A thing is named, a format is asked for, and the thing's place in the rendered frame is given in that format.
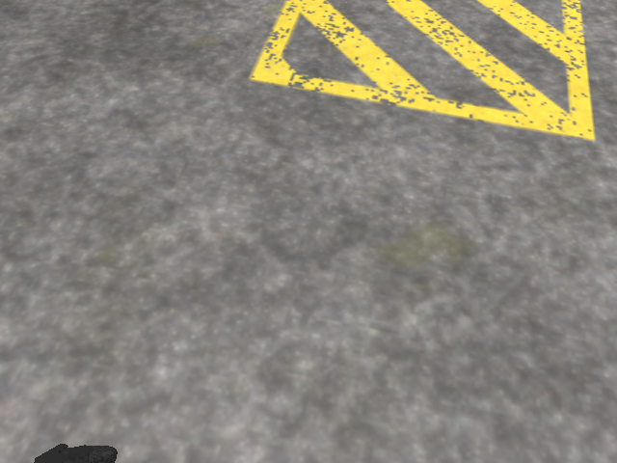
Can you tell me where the robot left hand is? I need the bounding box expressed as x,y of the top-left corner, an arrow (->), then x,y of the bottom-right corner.
34,444 -> 118,463

